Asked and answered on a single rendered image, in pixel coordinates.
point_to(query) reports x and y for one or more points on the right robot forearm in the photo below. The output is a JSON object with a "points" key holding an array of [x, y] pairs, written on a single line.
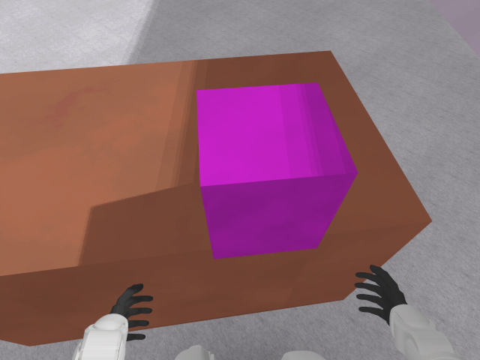
{"points": [[417, 337]]}

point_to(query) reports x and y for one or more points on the left robot forearm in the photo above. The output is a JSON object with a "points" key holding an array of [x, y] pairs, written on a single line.
{"points": [[104, 340]]}

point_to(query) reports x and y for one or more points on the left robot hand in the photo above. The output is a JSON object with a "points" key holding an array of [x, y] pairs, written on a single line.
{"points": [[123, 304]]}

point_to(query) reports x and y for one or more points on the carton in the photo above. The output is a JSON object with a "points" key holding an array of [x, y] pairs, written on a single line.
{"points": [[273, 168]]}

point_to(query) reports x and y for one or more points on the right robot hand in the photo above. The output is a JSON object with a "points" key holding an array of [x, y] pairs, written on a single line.
{"points": [[387, 289]]}

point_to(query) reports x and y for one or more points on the pedestal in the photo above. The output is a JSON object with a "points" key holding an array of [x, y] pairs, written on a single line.
{"points": [[100, 190]]}

